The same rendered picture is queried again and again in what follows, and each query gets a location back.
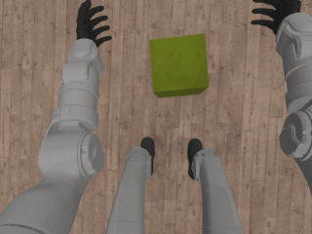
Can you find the right robot forearm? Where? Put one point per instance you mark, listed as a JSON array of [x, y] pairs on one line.
[[294, 45]]

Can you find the robot left upper arm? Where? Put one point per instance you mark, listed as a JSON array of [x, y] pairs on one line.
[[67, 162]]

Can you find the left robot forearm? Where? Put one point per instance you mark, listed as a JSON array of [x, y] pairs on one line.
[[78, 91]]

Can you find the robot right foot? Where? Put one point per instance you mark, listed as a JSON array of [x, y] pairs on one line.
[[194, 145]]

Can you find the carton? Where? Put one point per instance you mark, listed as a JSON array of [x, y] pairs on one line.
[[179, 66]]

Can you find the right robot shin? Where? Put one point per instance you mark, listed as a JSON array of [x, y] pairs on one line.
[[205, 150]]

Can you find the robot left hand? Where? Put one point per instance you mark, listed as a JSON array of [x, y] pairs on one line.
[[85, 25]]

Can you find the robot right upper arm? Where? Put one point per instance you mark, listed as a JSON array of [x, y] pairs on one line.
[[296, 141]]

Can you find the robot right hand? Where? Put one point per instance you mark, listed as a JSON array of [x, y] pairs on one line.
[[283, 8]]

